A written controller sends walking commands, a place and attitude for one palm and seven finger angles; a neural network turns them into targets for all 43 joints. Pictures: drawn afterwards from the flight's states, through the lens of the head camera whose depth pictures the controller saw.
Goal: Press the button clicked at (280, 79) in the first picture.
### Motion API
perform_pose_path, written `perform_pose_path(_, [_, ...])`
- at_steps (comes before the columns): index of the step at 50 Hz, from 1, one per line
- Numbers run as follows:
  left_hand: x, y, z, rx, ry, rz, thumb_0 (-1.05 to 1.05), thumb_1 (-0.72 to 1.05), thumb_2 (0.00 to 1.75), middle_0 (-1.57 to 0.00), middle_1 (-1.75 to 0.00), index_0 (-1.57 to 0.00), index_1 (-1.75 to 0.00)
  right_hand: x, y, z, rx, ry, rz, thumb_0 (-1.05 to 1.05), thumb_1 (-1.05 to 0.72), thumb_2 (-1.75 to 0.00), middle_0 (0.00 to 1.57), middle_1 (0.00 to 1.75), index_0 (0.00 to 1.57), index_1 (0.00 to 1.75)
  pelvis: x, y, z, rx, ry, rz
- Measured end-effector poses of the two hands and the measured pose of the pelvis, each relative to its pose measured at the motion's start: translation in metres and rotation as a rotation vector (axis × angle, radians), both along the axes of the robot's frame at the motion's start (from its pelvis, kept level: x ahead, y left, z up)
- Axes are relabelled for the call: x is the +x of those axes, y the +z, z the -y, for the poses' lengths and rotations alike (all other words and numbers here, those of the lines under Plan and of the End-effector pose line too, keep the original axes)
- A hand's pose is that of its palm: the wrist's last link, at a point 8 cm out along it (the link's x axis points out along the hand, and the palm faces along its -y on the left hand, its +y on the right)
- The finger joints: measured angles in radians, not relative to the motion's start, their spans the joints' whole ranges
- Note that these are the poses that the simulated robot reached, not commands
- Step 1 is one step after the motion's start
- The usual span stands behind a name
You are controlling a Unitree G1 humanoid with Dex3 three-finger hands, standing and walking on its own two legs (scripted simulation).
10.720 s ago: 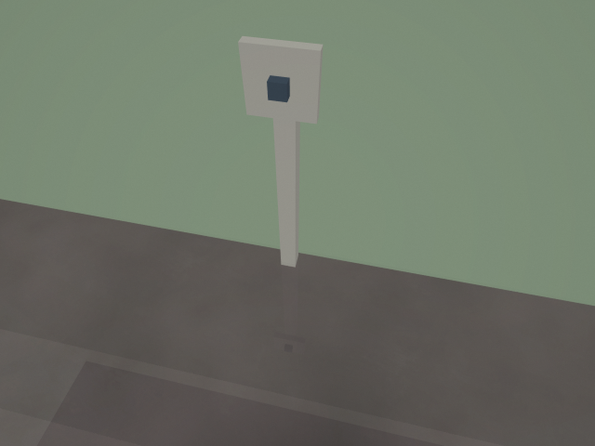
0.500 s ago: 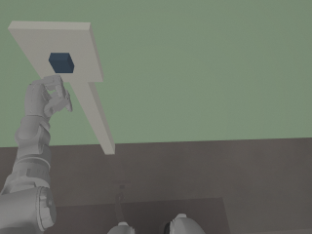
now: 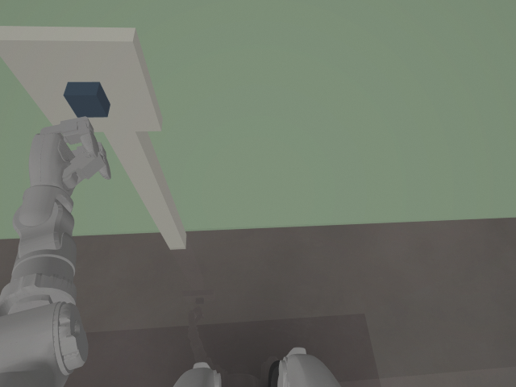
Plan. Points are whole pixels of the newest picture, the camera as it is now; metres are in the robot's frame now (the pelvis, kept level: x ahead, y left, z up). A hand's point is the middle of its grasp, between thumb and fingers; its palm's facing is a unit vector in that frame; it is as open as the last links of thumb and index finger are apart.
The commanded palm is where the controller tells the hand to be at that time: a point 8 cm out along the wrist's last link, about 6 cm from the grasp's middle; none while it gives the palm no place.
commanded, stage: press the button with the knuckle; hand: left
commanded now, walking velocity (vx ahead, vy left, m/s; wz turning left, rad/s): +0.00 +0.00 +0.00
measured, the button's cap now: (88, 98) +0.53 +0.26 +0.09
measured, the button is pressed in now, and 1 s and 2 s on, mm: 0 14 0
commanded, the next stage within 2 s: hold the button down briefly in 1.04 s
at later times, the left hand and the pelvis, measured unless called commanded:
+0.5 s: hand (105, 139) +0.47 +0.23 +0.06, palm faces +0.05 -1.00 -0.02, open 3.2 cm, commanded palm +0.45 +0.27 +0.06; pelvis +0.00 +0.01 +0.00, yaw +0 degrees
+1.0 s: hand (104, 129) +0.50 +0.24 +0.06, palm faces +0.04 -1.00 -0.02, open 3.6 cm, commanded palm +0.50 +0.28 +0.06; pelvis -0.02 +0.01 -0.02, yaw +1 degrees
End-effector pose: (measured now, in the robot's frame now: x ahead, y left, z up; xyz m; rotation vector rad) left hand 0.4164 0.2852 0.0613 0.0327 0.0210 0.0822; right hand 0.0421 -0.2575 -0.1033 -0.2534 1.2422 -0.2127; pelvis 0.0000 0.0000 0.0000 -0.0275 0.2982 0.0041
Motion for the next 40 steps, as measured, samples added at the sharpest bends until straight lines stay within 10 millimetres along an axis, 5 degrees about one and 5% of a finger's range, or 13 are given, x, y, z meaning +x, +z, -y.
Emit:
perform_pose_path(16, [0.026, 0.003, 0.005, -0.015, -0.017, 0.001, 0.02, 0.90, 0.90, -1.30, -1.50, -1.30, -1.50, -0.005, 0.002, 0.003, -0.032, -0.013, -0.010, 0.00, -0.90, -0.90, 0.20, 0.30, 0.20, 0.30, -0.001, -0.003, -0.004, -0.006, 0.002, -0.021])
perform_pose_path(40, [0.044, 0.001, 0.000, -0.011, -0.029, -0.006, 0.04, 0.86, 0.90, -1.30, -1.50, -1.42, -1.50, -0.043, -0.002, -0.003, -0.045, -0.029, -0.100, 0.00, -0.90, -0.90, 0.20, 0.30, 0.20, 0.30, -0.012, -0.010, -0.009, -0.020, 0.012, -0.050])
